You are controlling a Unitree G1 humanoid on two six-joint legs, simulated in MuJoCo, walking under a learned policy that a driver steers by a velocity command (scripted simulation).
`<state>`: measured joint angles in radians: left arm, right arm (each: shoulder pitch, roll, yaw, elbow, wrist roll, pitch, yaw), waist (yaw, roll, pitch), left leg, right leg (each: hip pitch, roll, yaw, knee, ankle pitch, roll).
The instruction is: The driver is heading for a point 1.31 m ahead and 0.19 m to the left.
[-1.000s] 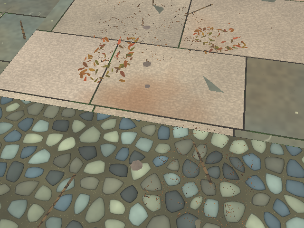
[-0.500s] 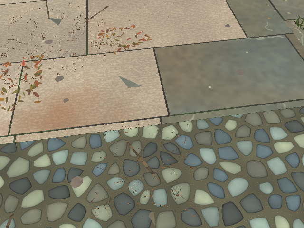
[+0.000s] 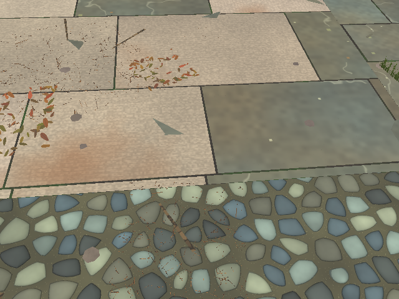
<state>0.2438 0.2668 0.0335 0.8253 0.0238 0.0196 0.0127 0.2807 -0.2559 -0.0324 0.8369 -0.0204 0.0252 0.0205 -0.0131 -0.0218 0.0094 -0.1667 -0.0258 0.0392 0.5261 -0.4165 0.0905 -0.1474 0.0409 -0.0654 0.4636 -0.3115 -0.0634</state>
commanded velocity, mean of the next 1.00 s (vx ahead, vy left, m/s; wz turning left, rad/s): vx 0.32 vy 0.00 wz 0.33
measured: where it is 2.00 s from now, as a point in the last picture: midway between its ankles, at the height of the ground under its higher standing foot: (174, 235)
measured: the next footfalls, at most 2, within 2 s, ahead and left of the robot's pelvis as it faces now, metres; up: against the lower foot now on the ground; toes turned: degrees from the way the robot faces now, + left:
right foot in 0.46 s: +0.38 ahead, -0.04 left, +0.00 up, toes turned +17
left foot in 0.88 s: +0.46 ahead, +0.20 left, +0.00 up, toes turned +21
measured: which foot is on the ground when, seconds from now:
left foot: down 0.00-0.46, up 0.48-0.86, down 0.88-1.00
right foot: down 0.00-0.00, up 0.02-0.44, down 0.46-0.90, up 0.92-1.00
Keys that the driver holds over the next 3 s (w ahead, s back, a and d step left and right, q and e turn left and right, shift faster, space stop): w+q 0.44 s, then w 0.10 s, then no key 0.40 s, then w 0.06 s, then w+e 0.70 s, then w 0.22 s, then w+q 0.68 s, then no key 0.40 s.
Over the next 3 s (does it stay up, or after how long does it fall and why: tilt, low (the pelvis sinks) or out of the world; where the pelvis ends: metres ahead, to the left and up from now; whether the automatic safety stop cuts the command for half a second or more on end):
stays up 1.23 0.13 0.00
